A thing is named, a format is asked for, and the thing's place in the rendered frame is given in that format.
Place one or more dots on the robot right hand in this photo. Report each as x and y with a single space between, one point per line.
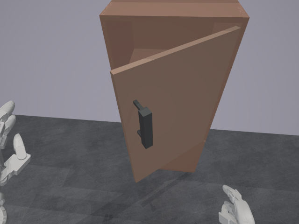
239 213

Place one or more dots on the robot left hand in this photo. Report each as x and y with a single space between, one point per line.
16 163

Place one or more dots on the cupboard door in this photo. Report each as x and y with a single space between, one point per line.
180 86

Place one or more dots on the handle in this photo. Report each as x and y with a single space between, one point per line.
145 120

